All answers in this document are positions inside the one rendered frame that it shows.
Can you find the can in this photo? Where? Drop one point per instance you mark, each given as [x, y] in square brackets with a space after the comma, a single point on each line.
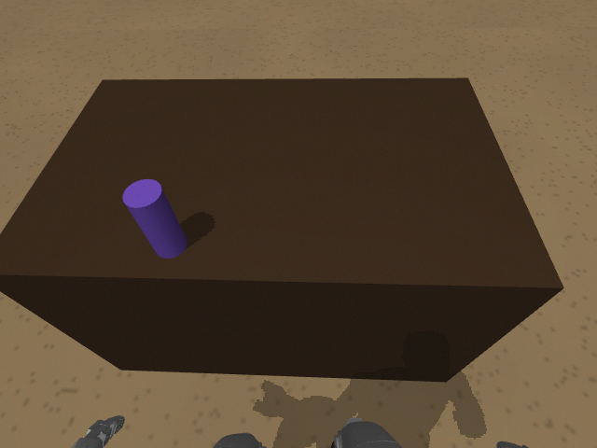
[151, 210]

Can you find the left robot hand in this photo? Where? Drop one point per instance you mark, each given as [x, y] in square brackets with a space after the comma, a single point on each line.
[100, 433]

